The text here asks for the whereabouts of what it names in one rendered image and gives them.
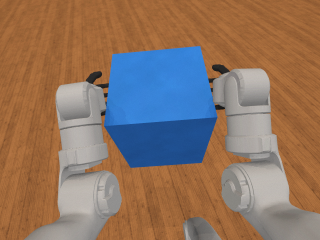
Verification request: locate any left robot upper arm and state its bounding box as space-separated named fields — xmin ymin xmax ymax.
xmin=24 ymin=170 xmax=122 ymax=240

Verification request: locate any right robot upper arm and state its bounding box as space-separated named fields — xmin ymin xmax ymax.
xmin=221 ymin=160 xmax=320 ymax=240

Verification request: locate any robot left hand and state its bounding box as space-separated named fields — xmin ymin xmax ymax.
xmin=86 ymin=71 xmax=109 ymax=116

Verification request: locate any robot left forearm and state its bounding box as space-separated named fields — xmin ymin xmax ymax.
xmin=55 ymin=81 xmax=109 ymax=210

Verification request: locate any robot right thigh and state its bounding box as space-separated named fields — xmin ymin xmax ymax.
xmin=183 ymin=217 xmax=222 ymax=240

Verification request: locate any carton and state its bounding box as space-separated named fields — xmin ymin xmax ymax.
xmin=104 ymin=46 xmax=218 ymax=168

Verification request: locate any robot right hand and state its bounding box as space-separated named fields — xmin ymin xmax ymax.
xmin=208 ymin=64 xmax=230 ymax=110

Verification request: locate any robot right forearm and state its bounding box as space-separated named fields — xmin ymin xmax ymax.
xmin=212 ymin=68 xmax=290 ymax=194

